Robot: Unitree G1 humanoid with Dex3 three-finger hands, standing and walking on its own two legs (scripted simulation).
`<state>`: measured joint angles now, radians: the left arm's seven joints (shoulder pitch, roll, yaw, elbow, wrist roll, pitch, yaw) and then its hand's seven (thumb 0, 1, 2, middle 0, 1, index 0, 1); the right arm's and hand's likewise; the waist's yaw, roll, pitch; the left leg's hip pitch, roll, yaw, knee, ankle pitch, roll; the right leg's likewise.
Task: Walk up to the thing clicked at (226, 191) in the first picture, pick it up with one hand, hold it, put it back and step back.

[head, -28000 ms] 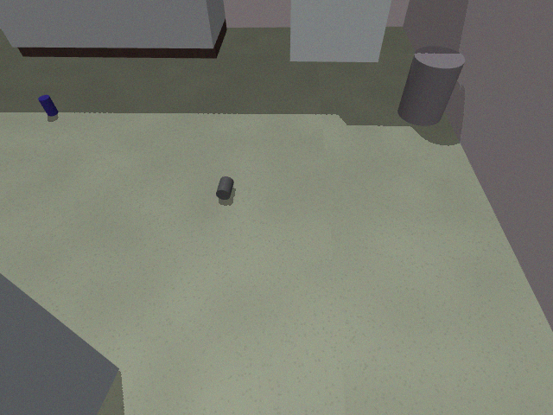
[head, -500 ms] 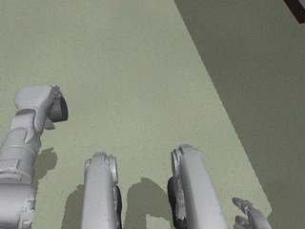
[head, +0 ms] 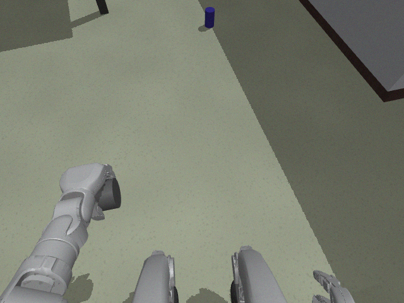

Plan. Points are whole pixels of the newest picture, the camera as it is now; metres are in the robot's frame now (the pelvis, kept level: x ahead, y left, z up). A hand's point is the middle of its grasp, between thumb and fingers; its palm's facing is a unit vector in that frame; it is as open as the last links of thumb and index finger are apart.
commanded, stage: lift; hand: left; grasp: from above
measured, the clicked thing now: (96, 196) +0.37 +0.24 -0.10
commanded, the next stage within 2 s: hold in 0.54 s
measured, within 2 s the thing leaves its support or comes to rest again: neither
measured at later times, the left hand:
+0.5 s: hand (87, 178) +0.36 +0.21 +0.02, palm faces -0.43 -0.10 -0.90, open 9.6 cm
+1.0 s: hand (76, 155) +0.38 +0.22 +0.07, palm faces -0.43 -0.08 -0.90, open 9.6 cm
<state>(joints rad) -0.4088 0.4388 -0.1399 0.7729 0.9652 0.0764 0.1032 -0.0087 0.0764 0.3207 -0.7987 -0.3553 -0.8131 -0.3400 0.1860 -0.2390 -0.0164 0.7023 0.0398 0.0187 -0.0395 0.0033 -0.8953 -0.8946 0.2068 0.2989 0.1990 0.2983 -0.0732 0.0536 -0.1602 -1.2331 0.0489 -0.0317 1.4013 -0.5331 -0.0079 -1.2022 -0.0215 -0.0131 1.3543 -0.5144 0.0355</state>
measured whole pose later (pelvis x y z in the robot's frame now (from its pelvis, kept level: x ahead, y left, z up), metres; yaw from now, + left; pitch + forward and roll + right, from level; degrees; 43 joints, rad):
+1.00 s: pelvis +0.06 +0.00 +0.13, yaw -1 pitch +6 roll +0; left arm -0.35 0.35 -0.22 0.83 0.98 0.09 0.09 -0.01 0.10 0.27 -0.82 -0.28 -0.84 -0.26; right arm 0.24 -0.25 -0.05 0.72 0.05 0.04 -0.03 0.01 -0.89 -0.89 0.21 0.30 0.20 0.30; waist -0.02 0.04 -0.07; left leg -0.44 0.04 0.04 0.67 -0.33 -0.01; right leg -0.45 -0.03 0.02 0.65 -0.31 0.04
